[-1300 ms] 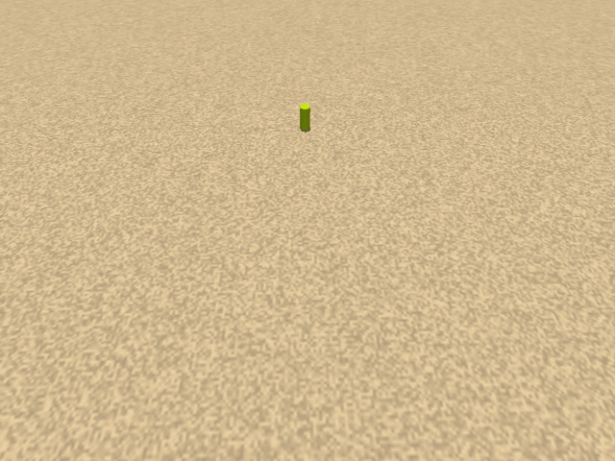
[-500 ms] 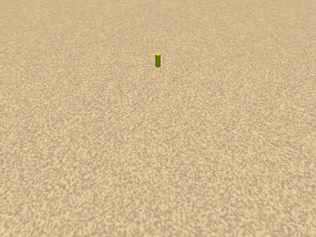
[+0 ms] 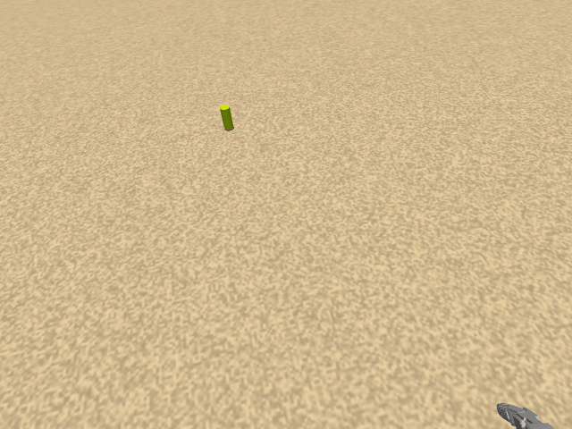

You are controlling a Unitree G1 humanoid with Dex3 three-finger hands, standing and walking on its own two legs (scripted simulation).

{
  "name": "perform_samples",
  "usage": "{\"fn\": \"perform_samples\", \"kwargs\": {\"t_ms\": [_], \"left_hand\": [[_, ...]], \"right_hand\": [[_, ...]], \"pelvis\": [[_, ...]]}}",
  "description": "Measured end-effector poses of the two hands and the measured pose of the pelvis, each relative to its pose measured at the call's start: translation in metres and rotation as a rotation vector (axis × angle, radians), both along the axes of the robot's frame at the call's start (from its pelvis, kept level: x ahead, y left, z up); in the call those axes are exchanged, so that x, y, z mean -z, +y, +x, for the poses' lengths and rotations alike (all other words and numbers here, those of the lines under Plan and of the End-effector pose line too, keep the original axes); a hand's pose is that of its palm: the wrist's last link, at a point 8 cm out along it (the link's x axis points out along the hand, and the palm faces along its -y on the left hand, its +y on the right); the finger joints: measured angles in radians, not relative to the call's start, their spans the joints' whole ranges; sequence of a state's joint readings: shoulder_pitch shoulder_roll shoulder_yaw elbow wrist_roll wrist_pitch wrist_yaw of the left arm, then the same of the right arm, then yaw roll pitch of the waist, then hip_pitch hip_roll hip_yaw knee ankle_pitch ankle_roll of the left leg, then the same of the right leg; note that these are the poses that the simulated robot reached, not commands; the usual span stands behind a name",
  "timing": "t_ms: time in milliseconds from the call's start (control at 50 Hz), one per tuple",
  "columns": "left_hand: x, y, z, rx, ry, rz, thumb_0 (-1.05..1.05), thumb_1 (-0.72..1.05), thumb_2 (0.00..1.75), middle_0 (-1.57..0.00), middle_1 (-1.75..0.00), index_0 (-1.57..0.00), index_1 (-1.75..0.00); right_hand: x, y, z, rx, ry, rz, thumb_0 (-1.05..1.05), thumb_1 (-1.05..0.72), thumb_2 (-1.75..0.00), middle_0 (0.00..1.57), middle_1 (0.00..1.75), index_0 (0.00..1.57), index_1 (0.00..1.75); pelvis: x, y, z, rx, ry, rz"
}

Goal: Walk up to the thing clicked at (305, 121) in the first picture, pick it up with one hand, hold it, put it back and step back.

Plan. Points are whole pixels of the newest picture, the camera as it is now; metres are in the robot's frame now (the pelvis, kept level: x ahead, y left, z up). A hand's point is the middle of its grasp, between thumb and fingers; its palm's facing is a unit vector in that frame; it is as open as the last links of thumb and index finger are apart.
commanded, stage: walk up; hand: left
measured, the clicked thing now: (226, 117) +1.86 +0.40 -0.70
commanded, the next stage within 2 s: none
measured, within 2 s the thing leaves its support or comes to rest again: neither
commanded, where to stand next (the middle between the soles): +1.55 +0.75 m, yaw -80 degrees
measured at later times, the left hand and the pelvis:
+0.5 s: hand (125, 314) +0.35 +0.32 -0.13, palm faces -0.32 -0.80 -0.51, open 7.4 cm; pelvis +0.26 +0.03 -0.02, yaw -21 degrees
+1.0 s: hand (204, 142) +0.86 +0.25 -0.12, palm faces -0.51 -0.64 -0.58, open 7.3 cm; pelvis +0.55 +0.07 -0.03, yaw -35 degrees
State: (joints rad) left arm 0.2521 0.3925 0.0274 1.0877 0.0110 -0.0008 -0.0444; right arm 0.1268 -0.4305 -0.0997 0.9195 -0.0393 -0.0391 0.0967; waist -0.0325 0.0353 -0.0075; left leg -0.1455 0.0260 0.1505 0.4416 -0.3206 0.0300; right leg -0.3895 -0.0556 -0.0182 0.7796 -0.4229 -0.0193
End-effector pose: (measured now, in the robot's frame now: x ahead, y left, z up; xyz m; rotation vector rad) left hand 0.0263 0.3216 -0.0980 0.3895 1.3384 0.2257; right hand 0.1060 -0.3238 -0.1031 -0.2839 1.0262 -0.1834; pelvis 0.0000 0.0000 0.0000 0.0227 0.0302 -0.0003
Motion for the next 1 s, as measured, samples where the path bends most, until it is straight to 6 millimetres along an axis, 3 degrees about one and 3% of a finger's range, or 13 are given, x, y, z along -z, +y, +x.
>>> {"fn": "perform_samples", "kwargs": {"t_ms": [100,180,320,400,500,560,600,700,840,920,1000], "left_hand": [[-0.02,0.009,0.078,0.094,-0.086,0.061,0.01,0.91,0.9,-0.2,-0.3,-0.21,-0.3],[-0.023,0.012,0.132,0.142,-0.204,0.143,0.01,0.91,0.9,-0.2,-0.3,-0.21,-0.3],[-0.032,0.003,0.179,0.18,-0.135,0.136,0.01,0.91,0.9,-0.2,-0.3,-0.2,-0.3],[-0.03,0.009,0.229,0.243,-0.09,0.109,0.01,0.9,0.9,-0.21,-0.3,-0.21,-0.31],[-0.013,0.037,0.332,0.344,-0.083,0.11,0.01,0.9,0.9,-0.21,-0.31,-0.21,-0.31],[0.009,0.061,0.417,0.42,-0.089,0.134,0.01,0.9,0.9,-0.21,-0.31,-0.21,-0.31],[0.02,0.066,0.477,0.465,-0.112,0.152,0.01,0.9,0.9,-0.21,-0.31,-0.21,-0.31],[0.003,0.031,0.601,0.591,-0.223,0.079,0.01,0.91,0.9,-0.2,-0.3,-0.2,-0.3],[-0.023,-0.013,0.73,0.747,-0.257,0.054,0.01,0.91,0.9,-0.2,-0.3,-0.2,-0.3],[-0.028,-0.038,0.794,0.8,-0.306,0.054,0.01,0.91,0.9,-0.2,-0.3,-0.21,-0.31],[-0.021,-0.041,0.841,0.793,-0.403,0.069,0.0,0.91,0.9,-0.2,-0.3,-0.21,-0.31]], "right_hand": [[0.014,-0.031,-0.006,0.074,0.041,0.001,0.0,-0.91,-0.9,0.21,0.3,0.2,0.3],[0.034,-0.052,0.013,0.094,0.073,-0.011,0.01,-0.91,-0.9,0.21,0.3,0.2,0.3],[0.008,-0.033,0.107,0.08,-0.06,0.038,0.01,-0.91,-0.9,0.2,0.3,0.2,0.3],[-0.007,-0.019,0.156,0.097,-0.12,0.04,0.01,-0.91,-0.9,0.21,0.3,0.2,0.3],[-0.008,-0.006,0.204,0.171,-0.105,-0.01,0.0,-0.91,-0.9,0.21,0.3,0.2,0.3],[-0.001,0.006,0.224,0.247,-0.093,-0.065,0.0,-0.91,-0.9,0.21,0.3,0.2,0.3],[0.003,0.022,0.222,0.31,-0.067,-0.089,0.0,-0.91,-0.9,0.21,0.3,0.2,0.3],[-0.004,0.07,0.2,0.482,0.088,-0.041,0.0,-0.91,-0.9,0.21,0.3,0.2,0.3],[-0.004,0.113,0.194,0.641,0.17,-0.009,0.0,-0.91,-0.9,0.21,0.3,0.2,0.3],[0.014,0.124,0.216,0.696,0.197,0.019,0.01,-0.91,-0.9,0.21,0.3,0.2,0.3],[0.037,0.12,0.269,0.681,0.199,0.026,0.01,-0.91,-0.9,0.21,0.3,0.2,0.3]], "pelvis": [[0.007,-0.011,0.037,0.084,-0.026,0.006],[0.027,-0.024,0.069,0.119,-0.044,-0.033],[0.008,-0.012,0.136,0.225,-0.058,-0.062],[0.004,0.004,0.186,0.297,-0.046,-0.058],[0.017,0.033,0.261,0.36,-0.019,-0.075],[0.037,0.054,0.311,0.392,-0.014,-0.07],[0.042,0.065,0.332,0.408,-0.026,-0.05],[0.018,0.077,0.383,0.459,-0.012,-0.031],[0.005,0.083,0.467,0.543,-0.015,-0.011],[0.014,0.079,0.516,0.58,-0.017,-0.016],[0.033,0.075,0.554,0.605,-0.021,-0.067]]}}
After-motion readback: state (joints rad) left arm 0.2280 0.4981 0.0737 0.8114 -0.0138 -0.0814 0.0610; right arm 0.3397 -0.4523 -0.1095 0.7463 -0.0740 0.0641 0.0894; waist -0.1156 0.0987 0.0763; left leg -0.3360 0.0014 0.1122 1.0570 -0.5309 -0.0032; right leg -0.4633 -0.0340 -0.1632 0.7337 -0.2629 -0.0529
